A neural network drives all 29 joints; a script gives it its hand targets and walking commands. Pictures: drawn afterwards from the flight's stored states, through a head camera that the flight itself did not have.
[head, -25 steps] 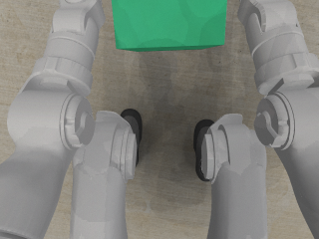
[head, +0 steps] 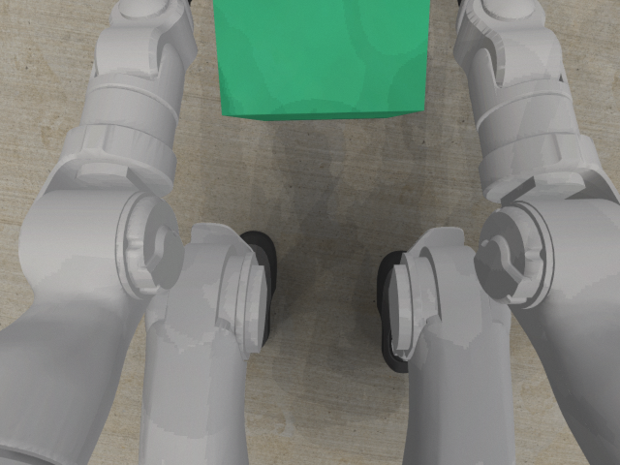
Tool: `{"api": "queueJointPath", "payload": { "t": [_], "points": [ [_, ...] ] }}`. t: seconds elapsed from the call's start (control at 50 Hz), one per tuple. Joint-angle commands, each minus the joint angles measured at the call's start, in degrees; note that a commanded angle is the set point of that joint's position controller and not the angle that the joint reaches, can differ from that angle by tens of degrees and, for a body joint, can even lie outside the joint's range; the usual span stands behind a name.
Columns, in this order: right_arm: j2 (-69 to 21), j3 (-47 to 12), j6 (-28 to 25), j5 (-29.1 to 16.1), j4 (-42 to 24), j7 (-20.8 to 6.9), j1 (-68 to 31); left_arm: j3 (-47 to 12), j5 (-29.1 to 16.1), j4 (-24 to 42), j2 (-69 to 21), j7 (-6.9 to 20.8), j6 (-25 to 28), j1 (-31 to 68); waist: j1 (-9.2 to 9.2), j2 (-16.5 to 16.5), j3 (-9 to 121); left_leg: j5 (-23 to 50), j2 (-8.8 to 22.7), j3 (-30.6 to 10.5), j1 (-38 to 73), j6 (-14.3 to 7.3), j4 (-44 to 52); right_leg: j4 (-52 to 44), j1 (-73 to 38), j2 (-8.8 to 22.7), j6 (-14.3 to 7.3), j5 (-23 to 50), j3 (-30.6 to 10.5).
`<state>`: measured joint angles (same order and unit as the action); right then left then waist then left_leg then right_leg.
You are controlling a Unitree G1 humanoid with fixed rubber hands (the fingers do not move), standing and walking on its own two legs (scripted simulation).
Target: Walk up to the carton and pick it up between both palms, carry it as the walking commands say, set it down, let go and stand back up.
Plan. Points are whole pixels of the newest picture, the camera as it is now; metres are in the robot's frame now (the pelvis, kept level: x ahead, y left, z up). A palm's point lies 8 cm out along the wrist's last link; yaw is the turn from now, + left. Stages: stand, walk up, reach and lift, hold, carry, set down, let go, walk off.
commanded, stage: reach and lift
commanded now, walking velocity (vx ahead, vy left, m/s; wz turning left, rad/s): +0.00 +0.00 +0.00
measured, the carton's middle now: out of the picture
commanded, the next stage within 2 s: none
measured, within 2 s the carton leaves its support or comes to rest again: leaves its support in 0.18 s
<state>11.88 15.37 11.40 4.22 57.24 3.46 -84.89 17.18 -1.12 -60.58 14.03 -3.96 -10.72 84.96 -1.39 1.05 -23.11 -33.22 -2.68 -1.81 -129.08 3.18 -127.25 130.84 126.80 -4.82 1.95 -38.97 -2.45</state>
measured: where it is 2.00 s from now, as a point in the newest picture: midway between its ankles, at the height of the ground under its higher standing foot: (325, 320)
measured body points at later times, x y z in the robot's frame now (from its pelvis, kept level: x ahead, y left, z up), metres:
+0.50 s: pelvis -0.01 +0.00 +0.02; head +0.35 +0.00 +0.29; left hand +0.55 +0.15 -0.12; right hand +0.57 -0.13 -0.12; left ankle +0.11 +0.13 -0.33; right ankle +0.09 -0.12 -0.33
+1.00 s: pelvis +0.00 +0.00 +0.06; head +0.35 +0.00 +0.34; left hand +0.55 +0.14 -0.07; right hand +0.56 -0.13 -0.07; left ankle +0.11 +0.13 -0.33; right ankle +0.09 -0.12 -0.33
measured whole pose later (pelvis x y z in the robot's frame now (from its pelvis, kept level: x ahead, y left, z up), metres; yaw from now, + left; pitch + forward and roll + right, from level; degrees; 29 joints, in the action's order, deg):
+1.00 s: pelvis +0.00 +0.00 +0.06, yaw -1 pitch +44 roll +0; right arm 5.6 21.5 19.7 9.7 43.9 6.3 -76.7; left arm 25.8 9.2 -39.6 1.7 -9.6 -19.5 74.4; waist -1.3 -0.2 -7.1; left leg -30.0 -2.6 -2.4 -127.7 2.6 -114.2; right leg 116.8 125.5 -4.7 2.4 -34.9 -2.5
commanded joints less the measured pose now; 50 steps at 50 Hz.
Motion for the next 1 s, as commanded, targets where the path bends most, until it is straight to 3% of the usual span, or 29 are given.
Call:
{"api": "queueJointPath", "payload": {
  "t": [0.0,0.14,0.26,0.48,0.66,0.98],
  "points": [
    [-51.9,-17.7,-1.3,-5.1,-5.8,-14.2,-27.1,-16.8,-5.4,9.5,-55.5,14.3,1.7,30.2,1.28,-4.4,62.2,24.1,-5.0,5.7,30.3,-2.7,5.8,-11.9,-25.6,-3.1,-2.0,25.3,4.7],
    [-54.4,-23.0,-1.4,-9.4,-13.7,-13.6,-33.5,-20.1,-7.9,14.4,-58.4,12.3,1.5,33.4,-0.58,-4.6,78.1,29.9,-5.1,6.5,38.6,-2.4,6.3,-12.1,-31.1,-3.2,-1.2,29.6,6.1],
    [-55.6,-24.8,-0.4,-10.8,-16.4,-13.2,-37.3,-19.1,-6.1,14.9,-59.6,11.4,-0.1,33.8,-2.32,-5.4,83.6,27.2,-5.1,7.5,40.7,-2.6,8.0,-14.0,-31.9,-3.3,-0.4,26.6,6.7],
    [-60.3,-19.4,3.0,-6.7,-11.1,-13.2,-34.4,-18.2,-1.6,18.8,-62.3,12.9,-4.0,36.5,-0.89,-2.7,84.1,21.1,-5.1,8.3,39.3,-2.2,12.4,-18.5,-30.8,-4.0,-0.8,21.8,6.9],
    [-62.7,-18.0,4.6,-4.0,-12.1,-13.6,-32.0,-19.4,0.5,20.6,-64.9,13.2,-5.6,35.0,-0.12,-1.2,87.2,23.5,-5.6,7.8,42.0,-1.8,15.5,-20.9,-31.3,-4.7,-0.9,23.7,7.1],
    [-65.4,-20.7,6.2,-3.7,-17.0,-14.1,-28.9,-21.3,1.3,23.1,-68.9,12.5,-7.3,29.3,-0.67,-2.6,94.6,28.0,-6.3,7.0,47.8,-1.6,20.0,-25.1,-35.3,-5.2,-0.2,27.5,7.0]
  ]
}}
